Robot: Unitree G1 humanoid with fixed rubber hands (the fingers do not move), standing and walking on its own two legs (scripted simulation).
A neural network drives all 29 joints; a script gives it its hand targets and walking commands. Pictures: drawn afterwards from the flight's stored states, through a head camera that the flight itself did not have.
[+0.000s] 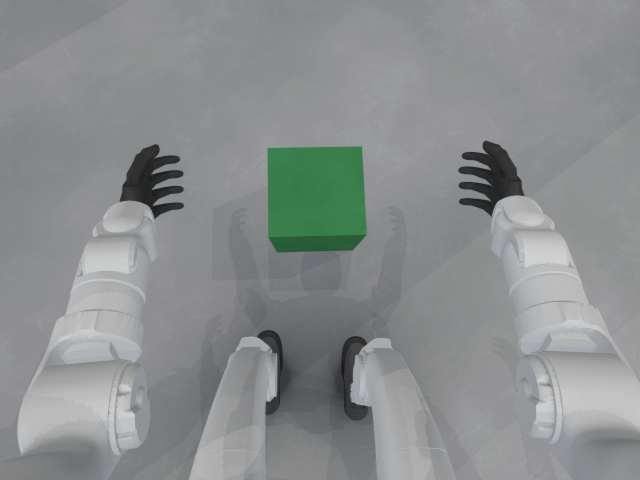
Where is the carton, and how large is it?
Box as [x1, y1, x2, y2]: [267, 146, 366, 251]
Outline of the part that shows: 361,146 267,148 268,236 277,251 353,249 366,234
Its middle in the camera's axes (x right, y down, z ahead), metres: -0.02 -0.08 +0.97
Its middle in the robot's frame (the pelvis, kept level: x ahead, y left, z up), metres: +0.53 +0.00 -0.57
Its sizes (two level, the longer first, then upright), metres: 0.210 0.200 0.250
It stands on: the floor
